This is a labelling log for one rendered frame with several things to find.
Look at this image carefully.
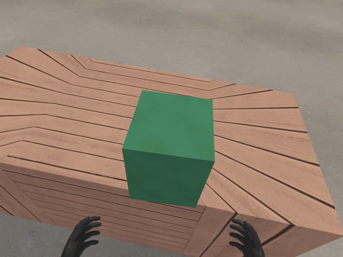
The pedestal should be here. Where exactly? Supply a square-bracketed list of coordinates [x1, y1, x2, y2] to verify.
[0, 46, 343, 257]

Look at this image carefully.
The right robot hand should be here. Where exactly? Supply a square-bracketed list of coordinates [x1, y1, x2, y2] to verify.
[229, 219, 265, 257]

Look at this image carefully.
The left robot hand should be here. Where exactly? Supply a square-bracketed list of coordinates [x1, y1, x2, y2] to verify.
[61, 216, 101, 257]

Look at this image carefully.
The carton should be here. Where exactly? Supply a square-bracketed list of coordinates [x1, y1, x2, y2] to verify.
[122, 90, 215, 208]

